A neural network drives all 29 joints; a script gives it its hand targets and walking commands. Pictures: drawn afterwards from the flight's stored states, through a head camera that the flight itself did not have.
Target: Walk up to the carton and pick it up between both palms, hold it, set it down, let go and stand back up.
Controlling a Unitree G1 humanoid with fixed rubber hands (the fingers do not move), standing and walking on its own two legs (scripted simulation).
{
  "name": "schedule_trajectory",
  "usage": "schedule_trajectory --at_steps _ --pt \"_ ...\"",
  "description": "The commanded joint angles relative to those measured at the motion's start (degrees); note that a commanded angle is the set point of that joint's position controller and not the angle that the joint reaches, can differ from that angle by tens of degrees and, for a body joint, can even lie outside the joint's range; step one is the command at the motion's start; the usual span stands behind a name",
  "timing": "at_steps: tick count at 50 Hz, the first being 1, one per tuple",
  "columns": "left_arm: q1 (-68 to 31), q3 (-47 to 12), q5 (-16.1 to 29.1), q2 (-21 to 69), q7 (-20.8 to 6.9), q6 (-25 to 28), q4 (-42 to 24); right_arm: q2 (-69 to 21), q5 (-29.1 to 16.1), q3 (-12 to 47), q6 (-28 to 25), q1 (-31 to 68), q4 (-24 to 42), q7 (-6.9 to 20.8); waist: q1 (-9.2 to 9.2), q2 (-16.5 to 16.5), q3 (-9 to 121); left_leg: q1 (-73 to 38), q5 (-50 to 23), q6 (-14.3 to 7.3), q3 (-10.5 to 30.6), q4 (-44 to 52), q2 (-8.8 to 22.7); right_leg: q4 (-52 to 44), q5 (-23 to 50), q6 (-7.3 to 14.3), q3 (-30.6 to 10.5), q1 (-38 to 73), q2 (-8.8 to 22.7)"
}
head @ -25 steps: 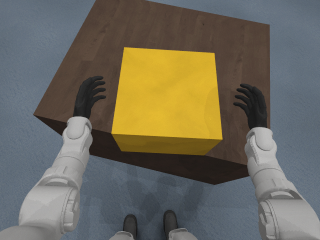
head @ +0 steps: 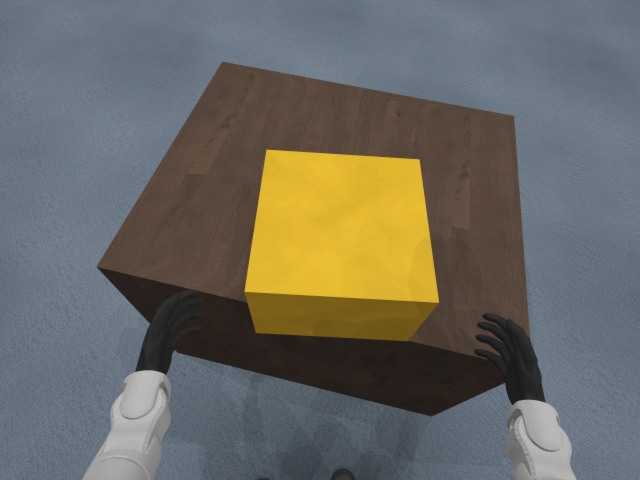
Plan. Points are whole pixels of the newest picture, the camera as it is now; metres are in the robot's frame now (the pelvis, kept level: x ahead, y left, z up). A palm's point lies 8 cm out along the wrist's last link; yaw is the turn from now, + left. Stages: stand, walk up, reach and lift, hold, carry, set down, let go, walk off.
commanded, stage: set down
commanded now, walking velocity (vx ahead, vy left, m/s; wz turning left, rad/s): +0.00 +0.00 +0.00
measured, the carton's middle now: (337, 246) +0.47 -0.04 -0.11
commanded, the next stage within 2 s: none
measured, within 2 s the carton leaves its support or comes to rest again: neither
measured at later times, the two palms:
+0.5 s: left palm (132, 395) +0.22 +0.23 -0.08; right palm (509, 399) +0.21 -0.25 -0.07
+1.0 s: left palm (126, 445) +0.16 +0.23 -0.08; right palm (495, 428) +0.18 -0.23 -0.07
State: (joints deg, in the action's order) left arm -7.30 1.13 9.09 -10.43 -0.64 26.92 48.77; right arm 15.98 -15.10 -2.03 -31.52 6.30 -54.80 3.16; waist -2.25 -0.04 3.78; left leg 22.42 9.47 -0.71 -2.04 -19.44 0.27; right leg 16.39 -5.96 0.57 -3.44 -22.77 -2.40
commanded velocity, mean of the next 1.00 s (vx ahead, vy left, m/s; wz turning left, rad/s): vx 0.00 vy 0.00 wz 0.00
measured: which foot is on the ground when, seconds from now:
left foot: down 0.00-1.00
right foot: down 0.00-1.00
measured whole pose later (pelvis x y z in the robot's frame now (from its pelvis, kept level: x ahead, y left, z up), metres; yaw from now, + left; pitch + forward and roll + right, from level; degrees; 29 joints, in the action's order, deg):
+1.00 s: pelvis +0.01 +0.00 -0.01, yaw +1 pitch -2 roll -1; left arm 13.3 -3.0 4.6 -12.9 0.7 -5.1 26.9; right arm 9.7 -7.6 -4.4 -14.6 -8.3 -46.0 1.4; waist 1.1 -0.8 1.0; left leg 8.4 16.6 -0.8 -1.2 -27.1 0.8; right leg 23.0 -12.9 0.7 -2.2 -8.0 -2.9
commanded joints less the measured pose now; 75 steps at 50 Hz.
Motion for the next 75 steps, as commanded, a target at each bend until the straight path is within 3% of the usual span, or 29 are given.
schedule_trajectory --at_steps 1,3,4,5,6,7,8,9,10,13,14,19,23,34,41,46,47,48,49,50,51,52,53,54,55,58,62,68,75 --pt "-1.01 -0.58 0.71 -5.61 0.83 -0.89 -7.78 7.20 1.33 -0.54 -0.39 0.96 6.01 1.07 0.75 -0.64 13.53 -8.16 -4.63 4.74 -1.25 0.90 1.28 2.08 6.00 0.79 1.09 15.31 2.58" --pt "-9.23 -1.23 3.68 -10.00 0.77 -1.80 -9.56 8.99 3.61 -3.14 2.12 10.97 11.59 1.00 0.88 -3.47 17.17 -3.10 -1.81 3.58 -1.20 -0.38 0.17 4.41 3.83 -0.41 1.74 12.37 0.93" --pt "-6.09 -2.15 3.51 -8.38 0.96 -2.51 -8.63 7.12 3.29 -2.40 2.40 6.33 8.82 1.11 0.51 -2.25 15.53 -3.23 -0.14 3.55 -1.57 -0.09 0.72 4.60 2.80 0.04 1.77 14.59 2.16" --pt "-9.64 -2.30 4.67 -10.95 1.31 -2.11 -10.84 9.53 4.45 -4.70 3.14 10.75 12.16 1.15 0.66 -2.56 18.58 -1.43 -0.44 3.12 -1.22 -0.83 0.19 5.86 2.94 -0.46 2.25 12.34 0.51" --pt "1.49 -2.67 2.61 -7.18 0.97 -4.20 -6.95 6.48 3.28 -1.35 3.03 -0.80 5.68 1.31 0.36 -1.47 13.98 -4.73 -1.79 3.64 -1.83 -0.49 1.21 4.87 4.66 0.37 1.22 16.20 2.78" --pt "-8.01 -2.32 4.69 -11.21 0.98 -4.15 -10.18 10.01 4.61 -4.88 4.25 10.29 10.87 0.93 0.76 -2.92 19.39 -1.46 -2.85 3.03 -1.24 -1.54 -0.23 6.36 5.37 -0.43 1.96 13.13 0.18" --pt "-0.96 -3.45 3.25 -7.83 0.64 -6.11 -5.84 6.60 3.89 -1.50 5.09 1.68 5.08 0.95 0.24 -1.83 14.58 -2.52 -3.62 3.37 -1.66 -2.08 0.65 6.12 6.60 -0.01 1.07 16.03 2.44" --pt "-6.70 -3.44 5.06 -10.98 0.68 -5.57 -9.42 9.45 4.24 -4.53 5.40 9.22 9.84 0.64 0.28 -2.44 19.08 -0.53 -3.94 2.89 -1.13 -2.58 -0.27 7.17 6.60 -0.58 1.39 12.92 0.76" --pt "-5.46 -3.77 4.99 -10.41 0.59 -6.25 -7.43 7.87 3.94 -2.57 5.99 8.28 8.50 0.63 0.50 -3.10 17.90 -0.74 -4.54 2.80 -1.37 -3.35 0.15 7.68 8.23 -0.57 1.06 14.59 1.33" --pt "0.17 -2.74 3.17 -10.01 -0.12 -6.64 -8.57 7.23 1.91 -1.35 6.03 1.86 4.59 0.11 0.64 -0.80 16.80 -1.97 -9.82 3.07 -1.20 -4.40 -0.49 8.02 13.77 -0.49 -0.22 15.60 1.18" --pt "-1.64 -2.75 3.01 -9.72 -0.15 -7.25 -7.98 7.35 2.07 -1.41 6.43 3.32 3.96 -0.22 0.04 -1.22 16.96 -3.48 -11.07 3.49 -0.64 -4.96 -0.21 7.76 13.90 -0.08 0.17 15.50 0.84" --pt "5.75 -0.57 -1.70 -9.99 -1.66 -11.89 -5.75 7.62 0.80 0.27 7.84 -2.93 -2.91 -1.00 0.44 1.59 8.45 -8.97 -15.55 4.67 -0.22 -5.16 -0.45 5.17 14.71 0.74 -0.44 15.32 0.55" --pt "9.44 0.03 -3.08 -10.47 -1.46 -12.64 -11.87 7.14 1.36 -0.05 6.63 -5.91 1.56 -1.18 2.03 1.19 7.79 -14.55 -19.47 5.31 -0.20 -5.72 -0.57 4.10 12.82 0.67 1.07 15.32 -1.15" --pt "13.86 -2.50 -4.61 -10.06 -0.21 -23.68 -22.33 4.46 5.22 -1.26 12.12 -9.10 6.80 -0.77 3.14 2.78 2.97 -15.55 -14.75 4.79 -0.13 -4.87 0.27 3.15 6.01 1.03 1.85 14.59 -1.01" --pt "16.44 -1.89 -7.17 -7.64 -0.49 -33.91 -21.94 2.67 7.45 -1.58 17.42 -9.81 4.66 -1.76 2.89 1.12 -0.80 -14.95 -13.26 4.58 0.33 -3.91 0.96 1.95 4.31 1.13 1.81 14.92 -0.23" --pt "15.22 -0.56 -8.67 -7.29 0.00 -37.08 -22.93 2.08 8.32 -2.70 19.78 -8.73 5.17 -2.54 2.88 0.69 -3.01 -13.77 -10.67 4.02 0.21 -2.77 1.12 2.02 3.87 0.86 1.33 16.50 0.13" --pt "13.39 -1.90 -0.01 -11.10 3.06 -22.40 -48.27 6.16 5.97 -9.70 10.25 -7.53 37.73 -1.78 3.68 -1.60 8.36 -13.85 -17.50 4.05 -0.62 -4.13 -0.69 6.18 7.20 -0.59 2.94 17.61 -2.77" --pt "15.56 -7.26 -0.47 -8.57 3.62 -17.15 -31.50 4.63 6.76 -7.45 8.03 -11.80 23.38 -1.80 -0.66 -0.94 4.23 -16.43 -16.99 4.43 0.70 -4.90 1.56 6.90 7.41 0.95 2.00 11.10 -3.05" --pt "11.72 -5.36 -0.30 -7.89 3.33 -14.06 -30.00 5.07 6.79 -7.41 6.54 -9.31 21.72 -1.99 2.13 0.64 5.66 -16.44 -17.85 4.33 0.91 -6.29 1.49 6.83 5.14 1.45 1.65 11.05 -2.39" --pt "17.55 -6.99 -4.03 -4.04 2.05 -16.12 -20.50 1.68 7.18 -4.07 10.22 -14.30 9.89 -1.08 1.84 5.39 2.20 -18.46 -15.21 5.61 1.56 -5.30 1.68 5.15 3.57 3.58 1.79 9.55 -1.47" --pt "18.85 -3.60 -5.10 -5.30 0.77 -19.68 -18.25 0.73 7.51 -3.99 14.08 -13.61 7.51 -0.54 3.47 7.70 0.49 -16.11 -12.27 5.51 1.50 -4.90 1.22 3.60 -1.05 3.99 2.04 10.01 0.22" --pt "19.15 -3.91 -6.28 -4.79 -0.23 -23.99 -17.64 -0.91 7.42 -2.49 17.65 -14.49 6.96 -0.52 2.31 7.33 -1.59 -15.50 -8.63 5.59 1.99 -3.55 1.25 2.11 -4.67 3.99 1.84 9.65 1.63" --pt "19.24 -2.13 -5.94 -6.48 -0.76 -26.66 -17.33 -1.78 7.96 -1.08 20.26 -15.35 9.93 -0.57 2.48 6.55 -5.15 -12.86 -2.89 5.38 1.78 -1.77 0.89 1.19 -9.22 3.83 1.23 10.23 2.81" --pt "17.74 -2.24 -5.48 -6.33 -0.98 -28.60 -18.07 -1.97 8.69 -1.18 21.74 -13.79 11.68 -1.04 2.34 1.98 -6.29 -11.19 1.09 4.36 1.83 -0.17 1.26 -0.17 -11.49 3.07 0.92 11.10 3.61" --pt "16.45 -1.92 -5.33 -6.36 -0.79 -29.76 -19.18 -2.31 9.54 -1.37 21.90 -12.21 13.33 -1.60 2.51 0.05 -6.93 -10.36 3.16 3.50 1.27 0.45 1.35 -0.29 -11.71 2.34 0.70 10.76 3.77" --pt "13.48 -2.56 -5.07 -7.19 0.28 -30.49 -21.17 -2.02 11.04 -2.98 21.64 -8.48 16.54 -1.92 2.32 -0.67 -7.02 -9.35 4.52 2.30 0.30 -0.10 1.42 1.77 -9.33 1.26 0.85 9.12 2.52" --pt "11.52 -2.33 -4.60 -8.12 0.88 -31.04 -20.80 -2.30 13.17 -4.71 23.21 -8.53 18.88 -1.74 1.96 -0.49 -6.09 -6.70 7.64 1.44 -0.43 -1.14 1.64 4.28 -10.17 1.40 0.84 9.40 2.64" --pt "11.11 -1.45 -4.58 -8.59 0.35 -33.68 -19.87 -4.70 14.67 -4.40 25.59 -10.75 18.85 -3.07 1.52 -0.84 -2.11 -7.59 4.29 0.33 -0.77 -3.43 1.58 5.13 -7.34 0.91 0.04 9.27 3.68" --pt "10.96 -0.20 -6.05 -9.03 -0.62 -36.71 -18.44 -5.60 14.24 -2.96 26.10 -9.90 17.07 -4.14 2.21 -0.17 1.40 -9.58 -2.32 0.40 -0.53 -5.06 1.14 5.47 -1.27 0.73 0.21 10.10 3.76"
